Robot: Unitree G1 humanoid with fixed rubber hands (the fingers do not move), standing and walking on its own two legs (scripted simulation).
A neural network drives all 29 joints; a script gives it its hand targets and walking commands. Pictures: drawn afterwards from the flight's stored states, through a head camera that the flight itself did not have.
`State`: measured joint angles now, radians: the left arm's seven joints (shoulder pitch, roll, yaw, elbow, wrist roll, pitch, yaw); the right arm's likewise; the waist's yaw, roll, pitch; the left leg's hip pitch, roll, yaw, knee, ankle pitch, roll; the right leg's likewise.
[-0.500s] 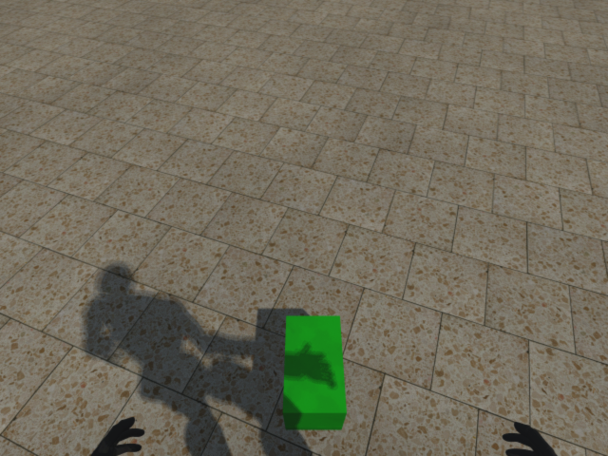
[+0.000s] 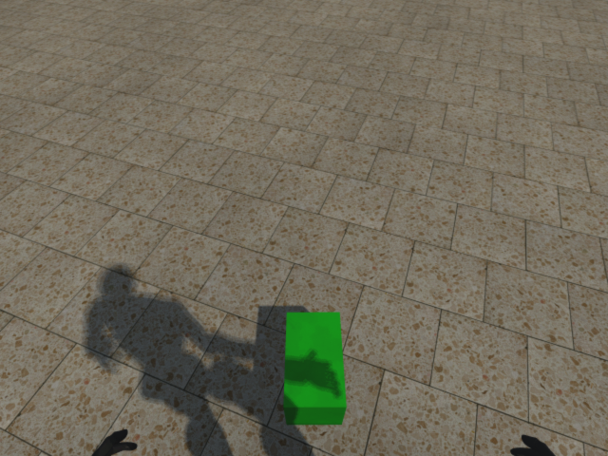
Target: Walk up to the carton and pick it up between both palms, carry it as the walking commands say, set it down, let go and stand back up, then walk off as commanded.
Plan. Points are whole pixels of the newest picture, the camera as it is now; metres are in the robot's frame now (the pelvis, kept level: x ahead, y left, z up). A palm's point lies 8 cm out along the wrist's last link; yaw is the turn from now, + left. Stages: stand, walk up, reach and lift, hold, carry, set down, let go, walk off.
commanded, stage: stand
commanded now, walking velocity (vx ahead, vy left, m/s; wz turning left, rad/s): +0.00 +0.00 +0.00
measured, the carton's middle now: (313, 367) +0.47 +0.01 -0.68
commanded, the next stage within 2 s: walk off in 0.44 s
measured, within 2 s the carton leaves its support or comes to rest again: neither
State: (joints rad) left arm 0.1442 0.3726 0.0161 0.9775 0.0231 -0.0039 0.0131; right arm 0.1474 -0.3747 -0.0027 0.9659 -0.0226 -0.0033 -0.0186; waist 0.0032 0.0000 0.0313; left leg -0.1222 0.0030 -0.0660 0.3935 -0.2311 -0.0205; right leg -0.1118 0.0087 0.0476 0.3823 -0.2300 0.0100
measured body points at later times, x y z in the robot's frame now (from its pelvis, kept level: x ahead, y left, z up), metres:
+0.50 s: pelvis -0.01 +0.00 +0.00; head +0.00 +0.00 +0.45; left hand +0.09 +0.31 -0.12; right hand +0.09 -0.31 -0.11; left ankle -0.01 +0.13 -0.74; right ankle -0.01 -0.13 -0.74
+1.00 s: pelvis -0.02 +0.08 -0.02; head +0.00 +0.10 +0.43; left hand +0.01 +0.41 -0.15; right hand +0.07 -0.21 -0.14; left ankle -0.03 +0.20 -0.75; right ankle -0.01 -0.12 -0.73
